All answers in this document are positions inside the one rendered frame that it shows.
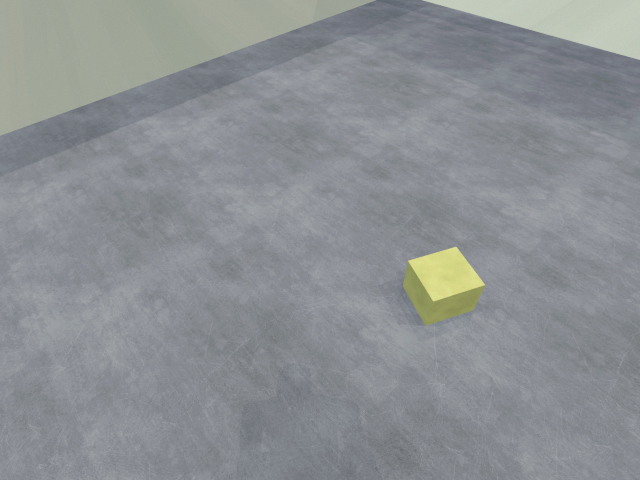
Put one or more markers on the carton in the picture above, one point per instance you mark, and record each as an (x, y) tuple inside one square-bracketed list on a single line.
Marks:
[(442, 285)]

